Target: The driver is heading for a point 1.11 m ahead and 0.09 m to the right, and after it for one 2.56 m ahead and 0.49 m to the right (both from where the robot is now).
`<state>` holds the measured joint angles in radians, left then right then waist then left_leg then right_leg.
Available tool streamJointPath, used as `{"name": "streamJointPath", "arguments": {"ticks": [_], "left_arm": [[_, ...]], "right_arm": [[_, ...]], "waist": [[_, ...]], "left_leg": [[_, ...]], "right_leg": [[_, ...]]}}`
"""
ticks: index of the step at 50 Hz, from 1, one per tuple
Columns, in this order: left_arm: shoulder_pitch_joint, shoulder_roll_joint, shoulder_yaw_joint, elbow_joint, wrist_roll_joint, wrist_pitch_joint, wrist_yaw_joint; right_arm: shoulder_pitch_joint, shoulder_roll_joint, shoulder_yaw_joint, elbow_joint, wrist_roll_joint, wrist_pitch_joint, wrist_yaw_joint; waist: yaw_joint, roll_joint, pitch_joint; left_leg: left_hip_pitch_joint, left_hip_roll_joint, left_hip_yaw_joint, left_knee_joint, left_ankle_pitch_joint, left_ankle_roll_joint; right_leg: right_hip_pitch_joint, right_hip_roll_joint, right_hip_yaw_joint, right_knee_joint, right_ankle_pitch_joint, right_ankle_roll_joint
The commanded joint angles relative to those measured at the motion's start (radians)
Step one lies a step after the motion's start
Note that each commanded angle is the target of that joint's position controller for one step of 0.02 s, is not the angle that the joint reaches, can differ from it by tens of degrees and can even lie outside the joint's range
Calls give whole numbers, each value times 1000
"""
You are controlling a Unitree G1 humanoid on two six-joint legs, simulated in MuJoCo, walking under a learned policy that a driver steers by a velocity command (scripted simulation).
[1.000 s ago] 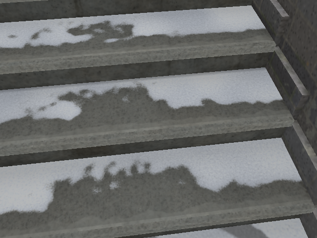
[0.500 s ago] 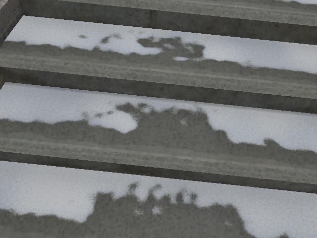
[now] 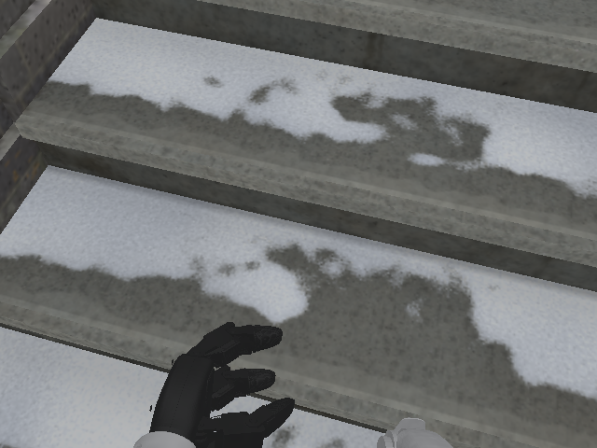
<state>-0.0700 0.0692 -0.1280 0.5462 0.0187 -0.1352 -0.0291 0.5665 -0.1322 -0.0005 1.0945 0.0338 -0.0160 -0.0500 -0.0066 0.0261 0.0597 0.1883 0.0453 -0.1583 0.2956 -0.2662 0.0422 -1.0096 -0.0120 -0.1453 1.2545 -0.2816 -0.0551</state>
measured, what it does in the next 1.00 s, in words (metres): climbs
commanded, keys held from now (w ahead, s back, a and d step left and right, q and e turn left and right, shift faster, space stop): no key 0.40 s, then w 0.60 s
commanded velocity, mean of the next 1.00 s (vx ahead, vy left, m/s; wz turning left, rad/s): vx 0.24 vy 0.00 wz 0.03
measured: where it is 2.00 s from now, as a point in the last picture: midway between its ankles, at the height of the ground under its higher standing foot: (252, 117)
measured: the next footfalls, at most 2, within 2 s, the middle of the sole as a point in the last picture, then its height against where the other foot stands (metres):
left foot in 1.10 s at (172, 292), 0.15 m higher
right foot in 1.72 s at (301, 132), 0.15 m higher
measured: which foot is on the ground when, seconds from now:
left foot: down 0.00-0.00, up 0.02-1.00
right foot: down 0.00-1.00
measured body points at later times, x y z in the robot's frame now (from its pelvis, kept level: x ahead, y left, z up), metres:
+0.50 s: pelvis +0.14 -0.06 +0.15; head +0.12 -0.07 +0.60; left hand +0.14 +0.16 +0.00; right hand +0.22 -0.28 +0.00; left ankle +0.17 +0.10 -0.53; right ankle +0.17 -0.09 -0.59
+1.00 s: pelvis +0.33 +0.05 +0.15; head +0.36 +0.06 +0.60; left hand +0.17 +0.26 +0.01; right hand +0.54 -0.10 +0.05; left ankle +0.45 +0.21 -0.31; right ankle +0.17 -0.09 -0.59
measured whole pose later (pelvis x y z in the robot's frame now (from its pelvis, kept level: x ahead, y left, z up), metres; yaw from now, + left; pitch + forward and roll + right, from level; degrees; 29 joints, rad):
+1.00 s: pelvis +0.33 +0.05 +0.15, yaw +1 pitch +4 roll +1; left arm 0.58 0.18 0.00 1.11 0.00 -0.02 0.06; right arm 0.07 -0.10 0.10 0.72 0.04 -0.08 0.03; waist 0.08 -0.05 -0.01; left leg -1.35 0.19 -0.02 1.93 -0.55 -0.01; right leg 0.10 -0.07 -0.05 0.15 -0.33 0.02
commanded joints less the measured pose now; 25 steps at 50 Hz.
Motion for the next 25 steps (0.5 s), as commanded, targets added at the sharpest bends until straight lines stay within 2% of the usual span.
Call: {"name": "streamJointPath", "arguments": {"ticks": [1, 2, 3, 4, 5, 6, 7, 8, 9, 10, 11, 12, 14, 15, 16, 17, 18, 19, 20, 21, 22, 23, 24, 25], "left_arm": [[571, 455, 156, 203, 47, 3, 26], [639, 380, 149, 211, 86, 7, 30], [472, 356, 166, 193, 55, 5, 17], [336, 269, 156, 231, -4, 1, 0], [264, 164, 130, 249, -31, -1, 3], [235, 113, 124, 287, -16, 1, 8], [241, 73, 114, 326, 4, 7, 6], [280, 49, 105, 365, 12, 9, 5], [309, 47, 106, 388, 14, 8, 6], [334, 54, 102, 406, 21, 10, 2], [335, 67, 103, 407, 23, 16, 5], [343, 82, 106, 412, 20, 31, 12], [354, 83, 97, 408, 22, 54, 28], [329, 75, 86, 395, 19, 68, 50], [335, 71, 79, 399, 21, 79, 63], [359, 101, 84, 399, 20, 85, 76], [336, 125, 92, 383, 26, 76, 75], [345, 166, 105, 387, 24, 68, 77], [370, 186, 112, 399, 27, 70, 79], [415, 213, 125, 415, 19, 80, 79], [435, 230, 140, 427, 6, 97, 83], [468, 272, 163, 434, 0, 110, 84], [520, 285, 177, 438, -3, 114, 87], [554, 264, 177, 443, 3, 117, 88]], "right_arm": [[50, -143, -55, -78, -86, -62, 15], [169, -123, -57, -43, -60, -109, 64], [62, -101, -57, -79, -24, -93, 88], [-24, -21, -30, -92, -40, -61, 86], [-84, -20, -16, -113, -60, -31, 82], [-136, -73, -24, -132, -42, -5, 79], [-179, -102, -28, -157, -26, 12, 75], [-213, -109, -26, -189, -11, 15, 64], [-223, -97, -20, -205, -3, 10, 58], [-216, -72, -8, -203, -8, 6, 55], [-216, -73, -4, -213, -9, 3, 47], [-248, -54, 12, -245, -19, 0, 43], [-280, -62, 21, -264, -31, 4, 42], [-303, -49, 33, -279, -48, 11, 34], [-292, -50, 35, -266, -62, 24, 27], [-283, -65, 33, -262, -64, 35, 18], [-255, -92, 19, -227, -58, 47, 20], [-290, -97, 15, -227, -49, 55, 17], [-309, -95, 12, -213, -40, 64, 8], [-299, -107, 7, -194, -38, 70, 4], [-308, -125, -5, -187, -31, 71, 3], [-323, -139, -19, -183, -29, 65, 0], [-376, -146, -29, -193, -24, 55, -4], [-405, -135, -31, -198, -21, 42, -2]], "waist": [[139, -519, -509], [147, -443, -723], [96, -248, -585], [34, -41, -348], [-2, 64, -197], [-33, 86, -128], [-43, 32, -88], [-45, -23, -65], [-46, -41, -56], [-48, -82, -60], [-55, -74, -52], [-67, -57, -53], [-66, -51, -61], [-74, -52, -80], [-73, -73, -107], [-63, -87, -133], [-51, -64, -180], [-26, -81, -160], [0, -100, -141], [25, -119, -135], [34, -146, -100], [63, -164, -54], [95, -155, -6], [106, -118, 21]], "left_leg": [[-456, -240, -175, 939, -225, -56], [-526, -316, -400, 1273, -221, -42], [-599, -305, -267, 1385, -158, -57], [-649, -228, -137, 1361, -141, -73], [-693, -167, -102, 1348, -121, -69], [-671, -103, -65, 1336, -69, -49], [-671, -75, -30, 1360, -47, -22], [-705, -77, -18, 1401, -30, 15], [-742, -83, -37, 1390, 12, 44], [-814, -101, -27, 1489, 15, 61], [-867, -100, -41, 1495, 27, 76], [-925, -86, -57, 1432, 86, 75], [-971, -76, -21, 1318, 173, 46], [-920, -36, 9, 1121, 199, 6], [-874, -20, 53, 1062, 203, -44], [-865, 10, 75, 990, 183, -88], [-761, 46, 86, 872, 168, -110], [-725, 58, 95, 779, 154, -122], [-691, 61, 109, 732, 128, -127], [-670, 42, 140, 703, 91, -123], [-719, 27, 148, 680, 46, -118], [-804, 15, 161, 679, 6, -106], [-925, 26, 147, 675, -38, -97], [-1018, 35, 124, 678, -45, -91]], "right_leg": [[1246, -276, 667, -433, 1351, -188], [1271, -377, 965, -714, 1433, -232], [1109, -373, 988, -786, 1016, -274], [903, -306, 823, -762, 811, -246], [732, -271, 675, -749, 625, -206], [608, -220, 520, -744, 465, -165], [536, -186, 432, -781, 395, -155], [517, -177, 378, -834, 391, -152], [522, -157, 319, -863, 399, -153], [547, -169, 315, -898, 406, -167], [549, -166, 284, -926, 360, -160], [555, -149, 240, -912, 290, -133], [539, -108, 179, -934, 197, -114], [521, -78, 142, -961, 193, -108], [536, -81, 151, -957, 224, -113], [588, -103, 185, -980, 207, -121], [606, -133, 202, -1024, 196, -115], [614, -148, 228, -1045, 147, -103], [626, -164, 249, -1052, 84, -96], [643, -174, 281, -1077, -51, -105], [701, -195, 338, -1108, -191, -112], [764, -234, 416, -1140, -302, -131], [858, -284, 517, -1160, -396, -149], [944, -325, 591, -1157, -423, -160]]}}
Velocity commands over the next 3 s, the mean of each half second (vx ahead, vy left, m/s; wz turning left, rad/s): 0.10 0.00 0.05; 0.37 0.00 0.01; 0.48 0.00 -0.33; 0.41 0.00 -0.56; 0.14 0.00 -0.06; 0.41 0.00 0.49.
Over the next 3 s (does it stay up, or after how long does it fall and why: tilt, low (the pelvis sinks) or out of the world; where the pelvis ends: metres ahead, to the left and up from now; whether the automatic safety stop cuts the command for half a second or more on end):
stays up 1.20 -0.12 0.59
